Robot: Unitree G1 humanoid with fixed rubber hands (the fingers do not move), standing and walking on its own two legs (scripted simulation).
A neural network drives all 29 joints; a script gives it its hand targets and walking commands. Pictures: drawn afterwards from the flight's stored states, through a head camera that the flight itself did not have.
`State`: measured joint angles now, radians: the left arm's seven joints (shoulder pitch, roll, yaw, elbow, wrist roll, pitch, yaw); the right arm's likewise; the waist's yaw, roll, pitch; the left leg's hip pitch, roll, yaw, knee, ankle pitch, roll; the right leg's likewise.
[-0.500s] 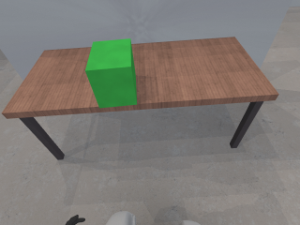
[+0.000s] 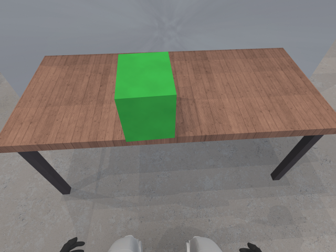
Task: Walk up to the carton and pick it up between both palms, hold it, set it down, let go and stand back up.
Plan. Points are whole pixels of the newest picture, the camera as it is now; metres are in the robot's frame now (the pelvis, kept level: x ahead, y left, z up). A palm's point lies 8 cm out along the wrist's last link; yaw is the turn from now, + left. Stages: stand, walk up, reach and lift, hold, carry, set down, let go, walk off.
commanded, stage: walk up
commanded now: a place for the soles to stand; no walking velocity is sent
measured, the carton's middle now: (147, 96) +0.64 +0.08 -0.05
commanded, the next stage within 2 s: none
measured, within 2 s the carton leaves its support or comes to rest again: neither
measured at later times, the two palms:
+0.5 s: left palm (38, 231) +0.19 +0.34 -0.10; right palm (216, 217) +0.23 -0.13 -0.11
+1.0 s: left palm (42, 210) +0.24 +0.33 -0.08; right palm (229, 242) +0.16 -0.15 -0.09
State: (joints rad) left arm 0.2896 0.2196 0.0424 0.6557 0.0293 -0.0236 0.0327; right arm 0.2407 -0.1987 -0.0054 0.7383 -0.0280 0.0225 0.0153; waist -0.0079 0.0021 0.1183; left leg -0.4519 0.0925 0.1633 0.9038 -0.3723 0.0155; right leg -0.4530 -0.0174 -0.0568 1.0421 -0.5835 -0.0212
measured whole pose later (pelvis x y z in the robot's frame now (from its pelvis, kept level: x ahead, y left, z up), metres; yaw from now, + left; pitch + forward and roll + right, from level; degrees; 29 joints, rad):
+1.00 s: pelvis +0.12 +0.11 +0.04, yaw -8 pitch -2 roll +1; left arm 0.21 0.20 -0.01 0.86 0.00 -0.01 0.01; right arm 0.19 -0.24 0.01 0.90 -0.01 0.03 0.01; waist -0.01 0.00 0.06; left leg -0.29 0.10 0.21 0.59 -0.25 0.00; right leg -0.23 -0.02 0.11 0.63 -0.36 0.04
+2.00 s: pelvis +0.17 +0.03 +0.03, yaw +4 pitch -2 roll -1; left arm 0.17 0.18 -0.03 0.76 0.02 0.02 0.00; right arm 0.24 -0.19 0.00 0.77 -0.01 0.01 -0.01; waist -0.02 0.01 0.07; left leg -0.36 -0.03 -0.11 0.74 -0.34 -0.02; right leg -0.28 -0.01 -0.07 0.73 -0.40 -0.01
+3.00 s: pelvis +0.17 +0.03 +0.03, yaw +16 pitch -2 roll -3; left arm 0.23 0.25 -0.03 0.86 0.02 0.04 0.00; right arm 0.23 -0.22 0.02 0.79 -0.01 0.00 -0.02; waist 0.01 0.02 0.07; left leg -0.39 -0.09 -0.24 0.72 -0.28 -0.02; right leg -0.20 -0.02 -0.19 0.63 -0.40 -0.02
